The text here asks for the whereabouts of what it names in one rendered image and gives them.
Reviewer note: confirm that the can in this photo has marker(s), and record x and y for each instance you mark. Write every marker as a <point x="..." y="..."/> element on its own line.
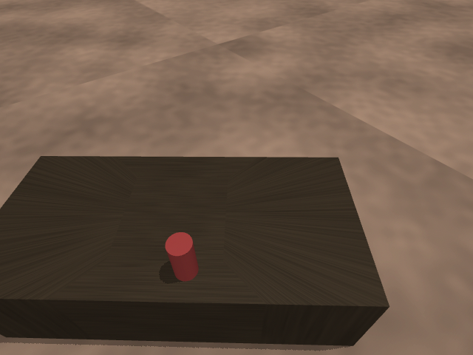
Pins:
<point x="180" y="249"/>

